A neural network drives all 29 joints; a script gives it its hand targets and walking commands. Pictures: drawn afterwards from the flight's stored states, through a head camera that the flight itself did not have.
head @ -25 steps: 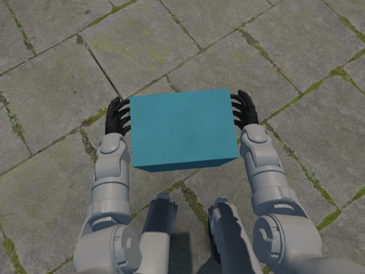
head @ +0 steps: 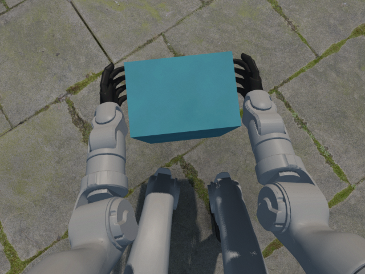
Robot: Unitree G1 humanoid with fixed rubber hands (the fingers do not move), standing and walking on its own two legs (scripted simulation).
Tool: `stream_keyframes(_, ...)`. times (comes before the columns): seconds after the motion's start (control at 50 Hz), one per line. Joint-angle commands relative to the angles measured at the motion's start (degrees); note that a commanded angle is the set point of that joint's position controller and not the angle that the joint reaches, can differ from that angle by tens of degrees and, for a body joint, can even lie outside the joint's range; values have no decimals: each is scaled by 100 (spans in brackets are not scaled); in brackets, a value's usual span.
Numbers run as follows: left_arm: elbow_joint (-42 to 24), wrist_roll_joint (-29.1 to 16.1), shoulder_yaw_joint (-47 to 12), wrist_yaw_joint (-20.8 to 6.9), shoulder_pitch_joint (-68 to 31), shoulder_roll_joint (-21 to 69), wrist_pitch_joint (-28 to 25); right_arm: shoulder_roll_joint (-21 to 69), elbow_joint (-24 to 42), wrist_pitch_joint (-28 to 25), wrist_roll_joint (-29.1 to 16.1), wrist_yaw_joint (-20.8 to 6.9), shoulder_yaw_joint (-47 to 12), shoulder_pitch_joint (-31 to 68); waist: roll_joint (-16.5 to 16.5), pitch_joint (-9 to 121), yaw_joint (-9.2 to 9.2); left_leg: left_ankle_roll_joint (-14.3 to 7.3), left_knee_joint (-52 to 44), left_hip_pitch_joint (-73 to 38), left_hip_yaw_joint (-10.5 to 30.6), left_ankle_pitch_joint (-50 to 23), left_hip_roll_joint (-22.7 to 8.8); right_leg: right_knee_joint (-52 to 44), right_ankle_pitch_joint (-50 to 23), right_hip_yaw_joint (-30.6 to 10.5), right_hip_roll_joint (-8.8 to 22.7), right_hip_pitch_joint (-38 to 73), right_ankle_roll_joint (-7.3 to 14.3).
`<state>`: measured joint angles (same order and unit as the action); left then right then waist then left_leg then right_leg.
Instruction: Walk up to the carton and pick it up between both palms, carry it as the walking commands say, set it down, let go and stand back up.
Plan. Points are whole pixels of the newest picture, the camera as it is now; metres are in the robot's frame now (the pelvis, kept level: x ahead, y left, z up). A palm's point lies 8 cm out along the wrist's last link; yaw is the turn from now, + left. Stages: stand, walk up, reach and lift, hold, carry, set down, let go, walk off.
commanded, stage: set down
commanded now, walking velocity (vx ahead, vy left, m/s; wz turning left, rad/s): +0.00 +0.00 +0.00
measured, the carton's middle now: (182, 107) +0.45 +0.04 -0.16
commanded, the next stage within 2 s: none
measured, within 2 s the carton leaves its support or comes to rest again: neither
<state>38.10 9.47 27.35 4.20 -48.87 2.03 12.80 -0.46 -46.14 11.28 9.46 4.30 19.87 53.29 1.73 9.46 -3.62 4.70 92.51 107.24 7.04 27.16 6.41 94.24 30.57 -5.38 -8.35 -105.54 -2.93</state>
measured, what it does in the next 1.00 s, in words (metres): lowers itself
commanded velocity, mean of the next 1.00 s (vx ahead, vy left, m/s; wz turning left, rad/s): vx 0.00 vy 0.00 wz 0.00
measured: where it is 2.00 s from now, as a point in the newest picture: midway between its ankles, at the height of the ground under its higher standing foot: (189, 221)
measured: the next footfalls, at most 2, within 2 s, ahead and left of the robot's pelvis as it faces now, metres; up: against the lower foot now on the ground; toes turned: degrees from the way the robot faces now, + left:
none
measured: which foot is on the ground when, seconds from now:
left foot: down 0.00-1.00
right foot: down 0.00-1.00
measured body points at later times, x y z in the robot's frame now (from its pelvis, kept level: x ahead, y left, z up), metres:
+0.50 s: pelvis -0.02 +0.00 -0.07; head +0.29 +0.01 +0.27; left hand +0.47 +0.20 -0.18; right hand +0.51 -0.10 -0.18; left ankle +0.10 +0.14 -0.50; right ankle +0.08 -0.12 -0.50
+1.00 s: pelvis -0.02 +0.00 -0.12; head +0.32 +0.01 +0.17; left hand +0.49 +0.21 -0.27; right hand +0.53 -0.10 -0.27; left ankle +0.10 +0.14 -0.50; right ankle +0.08 -0.12 -0.50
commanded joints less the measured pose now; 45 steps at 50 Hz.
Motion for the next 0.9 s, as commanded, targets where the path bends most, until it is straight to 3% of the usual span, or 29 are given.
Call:
stream_keyframes(0.0, 179, -494, -3010, -1108, -3449, 5267, -31, 5446, 25, -104, -416, -886, -2503, 3326, 37, 5166, -169, -115, -656, -3123, -1109, -1259, 360, -887, -1064, 828, -344, 2312, 144)
stream_keyframes(0.5, 255, -617, -2788, -1241, -4589, 4784, 20, 5076, -159, -45, -541, -857, -2362, 4464, 122, 5493, -232, -66, 471, -2066, -1312, -1334, 294, 218, -1061, 991, -342, 1385, 90)
stream_keyframes(0.88, 319, -834, -2871, -1237, -5215, 4456, -63, 4697, -282, -146, -879, -853, -2480, 5086, 68, 5408, -250, -54, 1317, -1737, -1323, -1581, 204, 1105, -1107, 1046, -291, 726, 83)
